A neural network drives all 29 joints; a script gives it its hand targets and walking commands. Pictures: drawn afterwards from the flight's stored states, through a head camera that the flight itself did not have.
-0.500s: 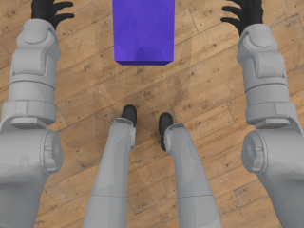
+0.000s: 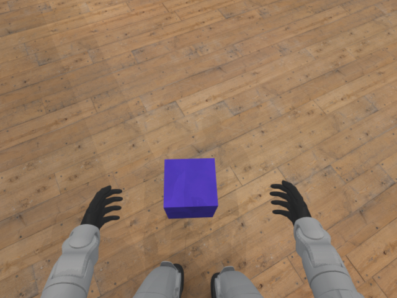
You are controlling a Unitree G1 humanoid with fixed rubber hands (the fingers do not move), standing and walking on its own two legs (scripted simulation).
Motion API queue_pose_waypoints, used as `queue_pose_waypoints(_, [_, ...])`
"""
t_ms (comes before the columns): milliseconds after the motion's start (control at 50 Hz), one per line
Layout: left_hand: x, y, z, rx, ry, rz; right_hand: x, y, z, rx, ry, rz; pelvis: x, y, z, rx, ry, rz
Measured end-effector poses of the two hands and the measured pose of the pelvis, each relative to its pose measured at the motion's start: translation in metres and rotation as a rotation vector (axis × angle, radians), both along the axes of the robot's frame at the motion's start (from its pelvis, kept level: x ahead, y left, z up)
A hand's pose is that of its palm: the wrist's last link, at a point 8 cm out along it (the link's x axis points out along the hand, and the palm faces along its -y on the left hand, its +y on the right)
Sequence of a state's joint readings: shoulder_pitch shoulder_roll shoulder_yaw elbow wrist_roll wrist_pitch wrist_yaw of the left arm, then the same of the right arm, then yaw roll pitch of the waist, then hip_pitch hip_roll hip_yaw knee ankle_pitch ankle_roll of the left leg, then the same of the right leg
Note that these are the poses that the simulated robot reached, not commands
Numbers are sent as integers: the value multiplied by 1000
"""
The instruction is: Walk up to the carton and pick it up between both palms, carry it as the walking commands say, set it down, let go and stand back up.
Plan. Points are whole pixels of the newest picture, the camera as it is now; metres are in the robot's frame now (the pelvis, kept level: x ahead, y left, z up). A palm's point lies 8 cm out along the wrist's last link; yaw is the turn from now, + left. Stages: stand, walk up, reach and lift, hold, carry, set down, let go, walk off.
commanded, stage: let go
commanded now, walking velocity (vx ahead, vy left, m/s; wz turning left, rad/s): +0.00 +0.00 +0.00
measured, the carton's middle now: (190, 190) +0.48 +0.02 -0.62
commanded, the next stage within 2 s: stand in 0.64 s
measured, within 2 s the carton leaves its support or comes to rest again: neither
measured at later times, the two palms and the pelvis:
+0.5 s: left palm (84, 261) +0.19 +0.21 -0.05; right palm (329, 252) +0.20 -0.24 -0.04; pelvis +0.04 -0.02 +0.03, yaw +0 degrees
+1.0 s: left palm (47, 274) +0.17 +0.27 -0.05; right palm (363, 266) +0.18 -0.30 -0.04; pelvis +0.06 -0.01 +0.03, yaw +0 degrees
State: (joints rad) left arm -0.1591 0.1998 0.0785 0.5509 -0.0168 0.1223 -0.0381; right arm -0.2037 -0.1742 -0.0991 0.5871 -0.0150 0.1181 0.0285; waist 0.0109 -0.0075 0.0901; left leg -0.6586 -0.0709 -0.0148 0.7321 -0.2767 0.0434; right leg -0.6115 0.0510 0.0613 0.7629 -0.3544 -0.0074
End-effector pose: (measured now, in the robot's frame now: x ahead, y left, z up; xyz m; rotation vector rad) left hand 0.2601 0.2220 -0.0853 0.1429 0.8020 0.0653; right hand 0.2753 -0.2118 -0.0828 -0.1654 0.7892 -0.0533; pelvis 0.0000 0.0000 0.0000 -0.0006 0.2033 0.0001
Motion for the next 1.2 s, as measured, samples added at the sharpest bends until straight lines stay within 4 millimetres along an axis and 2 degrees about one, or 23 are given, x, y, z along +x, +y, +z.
queue_pose_waypoints(140, [-35, -12, 14, 2, 20, -12, -51, -14, 13, -11, 44, -21, 21, -3, 15, 6, -99, -9])
queue_pose_waypoints(260, [-60, -8, 30, 19, 20, -6, -75, -24, 32, -16, 29, -15, 37, -8, 25, 9, -172, -4])
queue_pose_waypoints(420, [-74, -7, 38, 12, 36, -7, -75, -27, 41, -14, 19, 24, 42, -14, 29, 14, -253, 2])
queue_pose_waypoints(540, [-69, -13, 40, -2, 22, -16, -72, -26, 43, -16, 27, 31, 39, -17, 29, 14, -300, 2])
queue_pose_waypoints(680, [-66, -14, 38, 4, 30, -19, -78, -30, 42, -25, 51, 5, 39, -17, 29, 9, -320, -1])
queue_pose_waypoints(780, [-71, 6, 30, 79, 41, 9, -85, -49, 34, -90, 72, -38, 47, -16, 27, 8, -255, 9])
queue_pose_waypoints(940, [-85, 44, 31, 154, 14, 83, -93, -83, 39, -173, 32, -110, 61, -12, 26, 3, -230, 9])
queue_pose_waypoints(1040, [-97, 55, 30, 174, 27, 90, -99, -84, 40, -184, 20, -116, 57, -9, 27, 2, -230, 5])
queue_pose_waypoints(1200, [-123, 56, 22, 164, 82, 80, -123, -73, 30, -176, 68, -97, 41, -3, 28, 0, -234, 1])
